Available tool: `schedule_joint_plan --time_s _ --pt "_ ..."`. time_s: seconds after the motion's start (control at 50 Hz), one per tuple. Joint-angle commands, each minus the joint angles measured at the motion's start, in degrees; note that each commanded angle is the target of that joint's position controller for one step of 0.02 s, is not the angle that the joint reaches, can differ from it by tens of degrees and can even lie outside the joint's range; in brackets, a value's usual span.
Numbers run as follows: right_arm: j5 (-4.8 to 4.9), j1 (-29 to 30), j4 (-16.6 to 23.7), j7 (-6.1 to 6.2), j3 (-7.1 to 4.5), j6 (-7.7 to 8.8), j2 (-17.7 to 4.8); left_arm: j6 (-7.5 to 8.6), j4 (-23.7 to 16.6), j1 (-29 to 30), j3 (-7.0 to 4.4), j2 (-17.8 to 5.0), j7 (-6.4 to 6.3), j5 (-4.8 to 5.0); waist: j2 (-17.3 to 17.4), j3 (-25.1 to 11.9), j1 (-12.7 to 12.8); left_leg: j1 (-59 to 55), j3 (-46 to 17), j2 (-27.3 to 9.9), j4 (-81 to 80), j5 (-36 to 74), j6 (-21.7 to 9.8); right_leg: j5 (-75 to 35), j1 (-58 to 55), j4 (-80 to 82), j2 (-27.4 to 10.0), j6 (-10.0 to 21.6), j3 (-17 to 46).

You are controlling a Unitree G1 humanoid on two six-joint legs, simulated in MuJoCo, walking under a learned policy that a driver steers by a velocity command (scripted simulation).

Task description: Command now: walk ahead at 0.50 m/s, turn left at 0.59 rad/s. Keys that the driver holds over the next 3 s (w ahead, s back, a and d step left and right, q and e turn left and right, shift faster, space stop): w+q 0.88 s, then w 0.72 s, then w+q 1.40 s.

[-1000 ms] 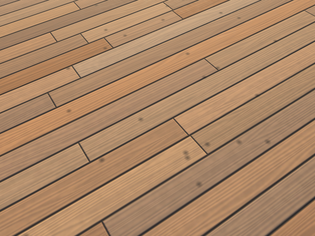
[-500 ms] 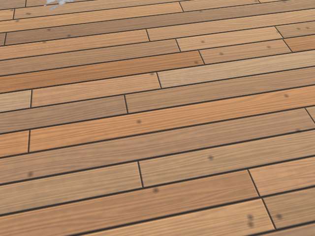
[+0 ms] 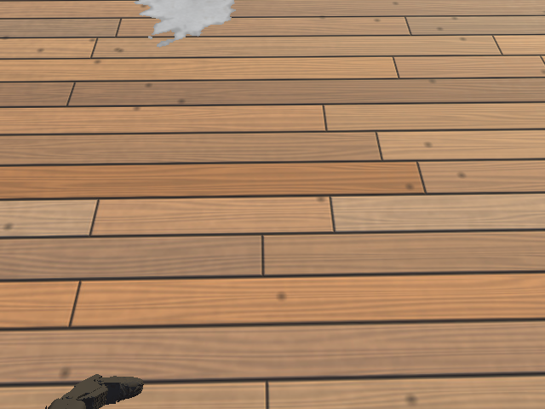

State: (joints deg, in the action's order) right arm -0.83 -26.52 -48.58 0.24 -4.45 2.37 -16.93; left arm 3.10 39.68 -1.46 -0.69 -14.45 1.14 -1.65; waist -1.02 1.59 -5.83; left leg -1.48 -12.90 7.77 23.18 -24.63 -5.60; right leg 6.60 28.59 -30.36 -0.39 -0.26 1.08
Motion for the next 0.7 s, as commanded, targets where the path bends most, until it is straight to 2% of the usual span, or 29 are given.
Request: schedule_joint_plan --time_s 0.02,0.04,0.06,0.08,0.1,0.14,0.18,0.22,0.32,0.36,0.42,0.46,0.48,0.5,0.52,0.54,0.56,0.58,0.6,0.62,0.64,0.66,0.68,0.7 --pt "0.83 4.9 6.1 -0.65 -0.76 1.7 -5.2 1.88 0.5 -22.1 -4.37 -13.9 -2.34 -1.37 -3.7 -15.5 13.8 16.1 -1.2 -6.3 30.0 30.9 -0.6 14.3 -35.5 6.3 -12.4 5.1 13.2" --pt "2.27 -2.6 7.8 -0.54 0.15 1.45 -0.7 1.17 0.0 -20.8 -5.34 -18.8 -2.48 -2.09 -17.6 -20.2 8.5 33.3 5.0 2.4 43.9 -8.4 1.1 18.0 -45.9 13.7 -26.4 11.6 40.4" --pt "0.06 -1.4 5.9 0.02 -0.24 0.47 -5.8 0.41 -0.4 -17.2 -4.88 -14.0 -2.14 -0.95 -9.0 -14.4 7.4 38.6 5.2 -3.4 49.3 -4.8 0.5 26.6 -39.3 15.1 -24.9 12.2 43.3" --pt "-0.45 2.9 5.8 -0.48 -0.55 0.12 -6.6 0.31 -1.0 -13.5 -3.6 -8.8 -1.97 -0.42 -2.6 -6.7 7.2 38.1 5.8 -5.7 48.5 1.1 0.7 25.4 -31.1 16.2 -22.0 10.8 33.2" --pt "-0.44 5.2 6.0 -1.04 -0.38 -0.08 -5.7 0.41 -0.6 -11.5 -2.92 -6.4 -1.74 -0.39 -0.9 -3.0 6.5 36.7 6.7 -7.5 46.1 4.4 1.2 17.1 -25.8 17.1 -18.7 9.5 24.4" --pt "-1.25 5.6 6.1 -2.16 -0.25 -1.28 -4.7 1.13 1.0 -12.5 -2.58 -5.6 -1.84 -0.11 -5.2 -1.1 5.5 34.0 7.8 -9.6 43.6 6.2 2.2 5.7 -21.1 18.7 -14.7 7.6 13.2" --pt "-1.25 6.7 6.8 -2.85 -0.01 -2.16 -3.8 2.36 2.1 -14.4 -2.79 -5.9 -1.34 0.47 -5.5 -1.4 5.2 34.5 8.5 -9.8 43.5 7.9 2.6 -2.5 -20.9 19.5 -14.4 8.1 8.5" --pt "-1.29 10.1 8.2 -3.39 0.21 -2.52 -3.3 2.99 2.9 -15.4 -3.13 -6.6 -1.06 0.76 -4.9 -0.9 5.3 38.1 8.8 -10.6 42.6 10.8 3.1 -5.9 -22.0 20.9 -15.0 8.9 4.8" --pt "-1.09 19.4 11.3 -4.24 1.08 -2.37 -1.8 2.8 4.9 -17.9 -3.39 -6.8 -0.95 0.59 -3.9 1.3 6.8 42.0 11.5 -11.4 31.5 19.9 4.2 -11.2 -24.3 21.8 -13.4 8.5 -4.4" --pt "-1.07 23.2 12.5 -4.78 1.65 -2.09 -0.8 2.71 5.5 -18.7 -3.52 -7.3 -1.01 0.64 -3.9 2.1 7.7 39.6 13.7 -11.4 24.4 23.2 3.7 -12.0 -24.4 21.5 -13.1 7.8 -7.5" --pt "-1.34 27.7 14.3 -5.3 1.96 -2.01 -0.8 2.25 6.7 -21.0 -3.9 -8.7 -1.44 0.63 -3.9 3.3 8.9 37.5 17.0 -11.0 17.2 21.1 1.9 -14.9 -27.8 20.5 -14.6 7.1 -9.9" --pt "-1.71 28.6 14.9 -5.15 1.82 -2.07 -1.3 1.47 7.7 -22.4 -4.07 -9.6 -1.78 0.56 -3.9 3.2 8.9 35.7 18.9 -9.4 14.1 16.6 0.2 -22.6 -31.3 17.2 -15.4 6.5 -11.7" --pt "-1.89 27.7 14.8 -4.85 1.62 -2.11 -1.6 1.06 8.0 -22.5 -4.18 -10.4 -1.97 0.49 -4.4 2.3 8.3 33.1 20.1 -7.7 13.0 13.5 -0.9 -32.0 -32.7 13.6 -15.5 6.1 -13.0" --pt "-2.08 25.3 14.3 -4.45 1.25 -2.07 -2.2 0.61 8.3 -22.7 -4.37 -11.4 -2.16 0.45 -5.1 0.3 7.0 29.3 21.2 -5.5 12.2 10.1 -2.2 -41.7 -33.8 8.0 -15.7 5.8 -14.0" --pt "-2.2 20.0 12.8 -3.98 0.62 -1.72 -3.2 0.06 8.4 -22.7 -4.46 -12.2 -2.26 0.49 -5.0 -3.1 4.6 23.2 21.4 -3.0 10.5 8.3 -3.8 -47.0 -33.7 -0.8 -15.5 5.7 -14.8" --pt "-2.62 10.2 9.6 -3.23 -0.4 -1.17 -4.6 -0.36 7.8 -21.9 -4.32 -12.3 -2.27 0.68 -2.5 -8.7 0.1 10.4 20.3 -1.5 6.1 10.6 -5.6 -42.2 -28.3 -14.1 -14.4 4.4 -16.2" --pt "-3.06 2.9 8.2 -2.21 -2.27 -1.18 -10.5 -0.19 5.1 -22.9 -3.38 -9.1 -1.86 1.07 5.3 -15.9 -2.1 -7.4 3.3 -13.3 3.7 0.7 -9.8 -20.3 -11.5 -32.5 -11.8 2.0 -16.4" --pt "-0.82 5.4 9.6 -1.76 -3.53 -1.67 -15.7 0.18 0.8 -21.0 -3.02 -6.2 -0.97 0.71 15.9 -19.9 1.3 -18.1 -27.9 -27.1 -4.0 4.4 -16.5 24.2 9.4 -50.5 0.3 -1.3 -10.3" --pt "-0.07 3.5 9.7 -1.26 -3.46 -2.18 -14.6 0.51 -0.6 -14.2 -3.56 -9.7 -0.85 0.07 6.5 -17.0 -2.0 -16.9 -25.2 -26.5 -5.9 13.9 -16.5 20.9 15.7 -52.4 -1.5 -1.0 -1.0" --pt "0.18 5.4 8.3 -0.67 -2.8 -2.03 -11.9 1.12 -1.0 -12.8 -2.88 -7.9 -0.69 0.9 4.1 -9.9 0.1 -10.3 -16.5 -25.3 -5.4 21.1 -15.5 15.9 16.2 -49.2 -4.3 -0.4 -0.2" --pt "0.31 7.5 7.8 -0.44 -1.89 -1.66 -8.8 1.4 0.0 -14.2 -2.61 -7.2 -0.81 0.87 1.3 -4.8 3.2 -1.8 -10.9 -22.2 -6.1 28.4 -12.9 13.7 12.4 -42.6 -6.3 -0.2 -0.2" --pt "0.52 9.6 7.7 -0.24 -1.32 -1.18 -7.3 0.73 0.1 -14.6 -2.67 -7.2 -0.81 -0.05 1.3 -2.9 5.5 3.5 -7.4 -19.2 -6.8 32.0 -11.4 13.8 8.9 -38.8 -7.2 -0.6 0.4" --pt "0.56 11.5 8.3 -0.26 -0.88 -0.76 -6.2 -0.34 0.9 -16.7 -2.6 -7.1 -0.7 -0.91 1.8 -3.1 7.2 6.9 -5.0 -17.3 -7.8 33.5 -10.8 13.5 5.4 -36.9 -7.4 -1.2 0.4" --pt "0.69 11.5 8.3 -0.48 -0.71 -0.18 -6.0 -1.27 1.0 -17.4 -2.65 -7.0 -0.49 -1.31 2.3 -3.5 7.8 8.7 -4.2 -16.4 -8.4 35.0 -10.9 13.5 3.9 -35.6 -7.1 -1.6 -0.1"
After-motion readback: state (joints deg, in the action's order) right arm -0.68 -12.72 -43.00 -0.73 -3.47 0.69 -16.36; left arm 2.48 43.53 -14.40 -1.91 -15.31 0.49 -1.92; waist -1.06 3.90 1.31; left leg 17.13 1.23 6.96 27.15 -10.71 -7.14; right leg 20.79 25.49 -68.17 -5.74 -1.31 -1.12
